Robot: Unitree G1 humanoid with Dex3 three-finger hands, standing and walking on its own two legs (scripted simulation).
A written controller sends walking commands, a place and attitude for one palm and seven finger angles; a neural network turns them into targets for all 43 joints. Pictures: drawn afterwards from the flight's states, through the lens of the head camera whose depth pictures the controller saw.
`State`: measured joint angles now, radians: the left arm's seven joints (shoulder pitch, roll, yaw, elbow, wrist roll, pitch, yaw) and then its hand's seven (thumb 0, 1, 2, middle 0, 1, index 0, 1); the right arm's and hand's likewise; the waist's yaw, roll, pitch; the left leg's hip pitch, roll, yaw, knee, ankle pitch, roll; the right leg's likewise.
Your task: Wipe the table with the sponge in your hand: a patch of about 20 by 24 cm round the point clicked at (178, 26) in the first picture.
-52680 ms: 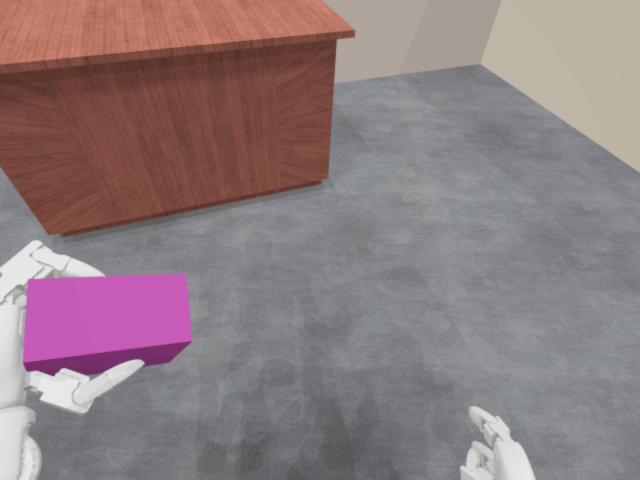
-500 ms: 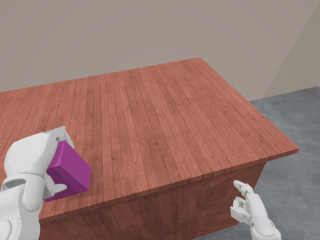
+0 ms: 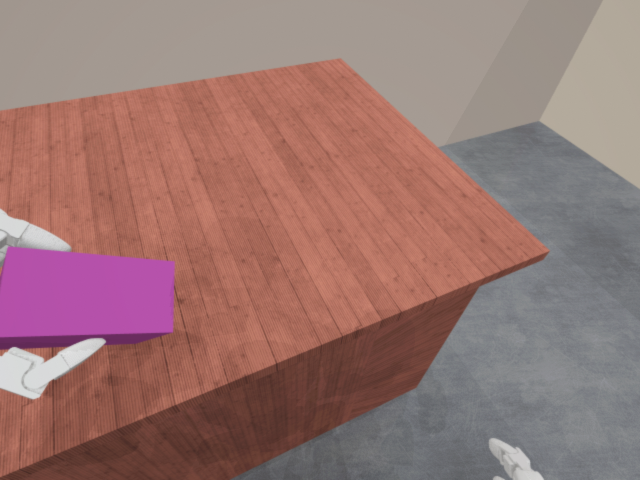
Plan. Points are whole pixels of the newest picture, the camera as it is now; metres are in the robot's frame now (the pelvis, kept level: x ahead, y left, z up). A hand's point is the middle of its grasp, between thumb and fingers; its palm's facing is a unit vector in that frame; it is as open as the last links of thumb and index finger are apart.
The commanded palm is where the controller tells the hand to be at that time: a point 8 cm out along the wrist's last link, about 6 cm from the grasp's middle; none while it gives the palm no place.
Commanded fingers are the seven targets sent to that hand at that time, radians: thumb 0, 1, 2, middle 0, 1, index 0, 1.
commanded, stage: step back with the hand held close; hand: left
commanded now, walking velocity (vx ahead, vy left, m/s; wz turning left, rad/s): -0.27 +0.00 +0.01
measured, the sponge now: (108, 304) +0.24 +0.21 +0.16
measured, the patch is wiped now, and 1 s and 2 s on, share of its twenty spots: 1.00 1.00 1.00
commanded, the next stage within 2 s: stop stepping back and stand still in 0.84 s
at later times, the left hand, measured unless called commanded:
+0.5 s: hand out of the picture +0.15 +0.25 +0.21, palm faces +0.51 -0.80 -0.33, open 10.4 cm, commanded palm +0.09 +0.27 +0.22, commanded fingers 0.00 0.10 1.30 -1.20 -1.60 -1.20 -1.60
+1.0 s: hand out of the picture +0.00 +0.21 +0.21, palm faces +0.48 -0.81 -0.34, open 10.4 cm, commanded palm -0.05 +0.24 +0.22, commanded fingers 0.00 0.10 1.30 -1.20 -1.60 -1.20 -1.60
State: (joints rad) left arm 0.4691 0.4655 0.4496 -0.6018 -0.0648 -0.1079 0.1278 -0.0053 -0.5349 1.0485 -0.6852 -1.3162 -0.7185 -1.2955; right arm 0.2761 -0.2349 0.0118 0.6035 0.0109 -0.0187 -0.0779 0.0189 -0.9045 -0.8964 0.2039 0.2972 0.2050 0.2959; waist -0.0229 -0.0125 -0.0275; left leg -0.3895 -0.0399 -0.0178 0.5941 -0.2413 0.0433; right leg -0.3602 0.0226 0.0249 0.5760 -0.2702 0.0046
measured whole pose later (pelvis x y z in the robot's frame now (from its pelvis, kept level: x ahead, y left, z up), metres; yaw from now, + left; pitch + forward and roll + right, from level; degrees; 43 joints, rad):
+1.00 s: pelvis -0.21 -0.04 -0.01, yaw +1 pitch -1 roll +1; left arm 0.39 0.38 0.44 -0.62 -0.06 -0.14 0.16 -0.01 -0.55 1.05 -0.69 -1.32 -0.72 -1.30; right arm 0.23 -0.17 0.00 0.61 0.02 -0.14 -0.03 0.02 -0.90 -0.90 0.21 0.30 0.21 0.30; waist -0.01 -0.05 0.02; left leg -0.34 0.09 0.03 0.61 -0.25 -0.06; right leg -0.50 0.02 0.01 0.86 -0.37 0.03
